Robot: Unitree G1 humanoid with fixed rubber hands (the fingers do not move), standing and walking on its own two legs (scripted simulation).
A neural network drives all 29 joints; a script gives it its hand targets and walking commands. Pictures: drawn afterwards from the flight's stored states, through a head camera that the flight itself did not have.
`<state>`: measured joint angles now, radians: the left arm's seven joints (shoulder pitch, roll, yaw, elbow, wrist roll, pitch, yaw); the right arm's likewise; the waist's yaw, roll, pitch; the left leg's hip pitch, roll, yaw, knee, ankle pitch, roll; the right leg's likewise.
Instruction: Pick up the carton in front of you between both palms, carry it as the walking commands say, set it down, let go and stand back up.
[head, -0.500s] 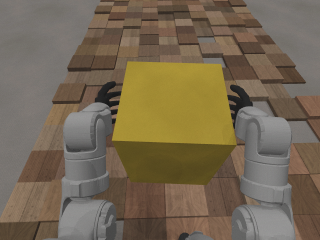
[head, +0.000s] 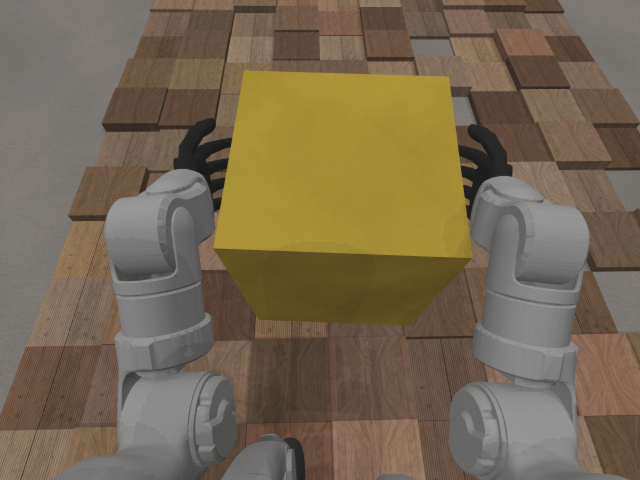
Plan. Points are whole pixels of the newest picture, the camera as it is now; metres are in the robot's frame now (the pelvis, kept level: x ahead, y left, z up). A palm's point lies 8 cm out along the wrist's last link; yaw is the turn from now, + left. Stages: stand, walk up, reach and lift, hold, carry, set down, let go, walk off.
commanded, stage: carry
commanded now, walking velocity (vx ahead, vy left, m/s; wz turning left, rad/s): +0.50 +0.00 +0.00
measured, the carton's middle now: (338, 217) +0.41 +0.00 +0.07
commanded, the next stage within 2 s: none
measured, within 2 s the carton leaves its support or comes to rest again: neither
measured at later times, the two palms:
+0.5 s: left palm (247, 11) +0.68 +0.13 +0.17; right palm (462, 9) +0.70 -0.17 +0.16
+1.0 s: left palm out of the picture +0.99 +0.16 +0.11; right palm out of the picture +0.98 -0.14 +0.11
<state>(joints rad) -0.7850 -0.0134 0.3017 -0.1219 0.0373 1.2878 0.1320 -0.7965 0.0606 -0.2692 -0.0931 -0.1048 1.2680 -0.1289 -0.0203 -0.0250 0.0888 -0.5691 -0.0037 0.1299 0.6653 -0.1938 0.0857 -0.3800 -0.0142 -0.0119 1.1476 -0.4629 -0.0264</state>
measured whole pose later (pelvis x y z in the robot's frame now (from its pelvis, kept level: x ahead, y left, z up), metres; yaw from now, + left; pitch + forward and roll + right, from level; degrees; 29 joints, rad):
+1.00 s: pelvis +0.62 +0.02 +0.00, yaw +0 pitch +5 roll -2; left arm -0.76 0.00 0.23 0.19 0.07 1.29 0.13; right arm -0.73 0.02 -0.26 0.18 -0.09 1.28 -0.13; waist -0.02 0.00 -0.03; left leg -0.37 -0.03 0.10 0.53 -0.25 0.11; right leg -0.55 -0.01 -0.03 1.23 -0.42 -0.02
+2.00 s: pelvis +1.25 +0.07 -0.02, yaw +2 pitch +5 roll -2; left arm -0.66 -0.01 0.20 0.08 0.09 1.28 0.12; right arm -0.64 0.00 -0.20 0.12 -0.05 1.24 -0.13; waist -0.05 -0.02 -0.09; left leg -0.05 -0.01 0.12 0.40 -0.48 0.06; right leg -0.84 -0.06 -0.12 1.03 -0.23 -0.04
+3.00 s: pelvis +1.93 +0.09 +0.00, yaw +2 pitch +4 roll +1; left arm -0.42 -0.15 0.23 -0.27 0.11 1.26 0.10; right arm -0.42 0.16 -0.24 -0.25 -0.11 1.24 -0.10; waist -0.01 -0.01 -0.07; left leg -0.01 0.02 0.12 0.47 -0.49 -0.01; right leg -0.45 -0.01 -0.15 0.37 0.06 -0.02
